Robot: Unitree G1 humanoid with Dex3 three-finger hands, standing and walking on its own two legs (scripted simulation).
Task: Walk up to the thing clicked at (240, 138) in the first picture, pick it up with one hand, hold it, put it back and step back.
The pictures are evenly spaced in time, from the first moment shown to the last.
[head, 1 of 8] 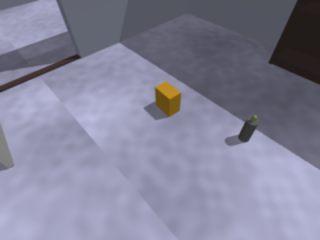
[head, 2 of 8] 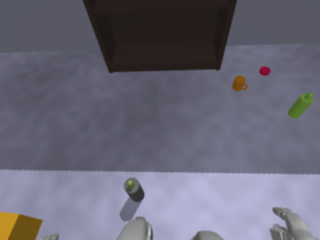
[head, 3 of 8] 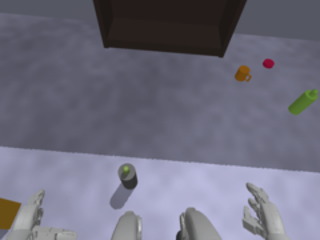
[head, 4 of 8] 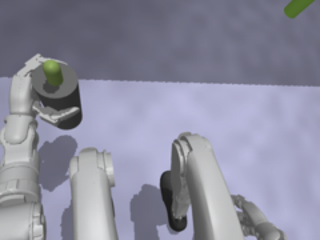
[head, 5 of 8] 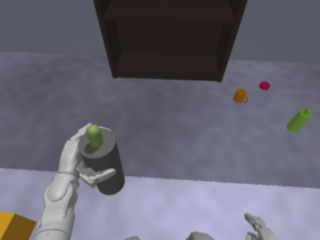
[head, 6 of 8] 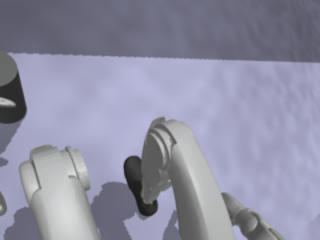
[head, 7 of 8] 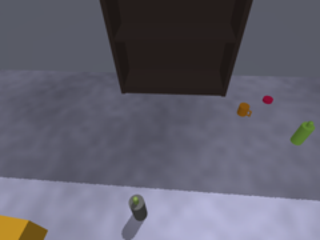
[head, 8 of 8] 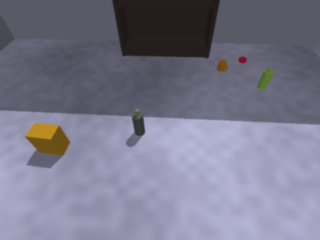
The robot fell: no
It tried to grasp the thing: yes
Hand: left
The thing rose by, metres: 0.63
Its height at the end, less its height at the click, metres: +0.00
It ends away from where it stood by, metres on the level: 0.02
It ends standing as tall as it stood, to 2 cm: yes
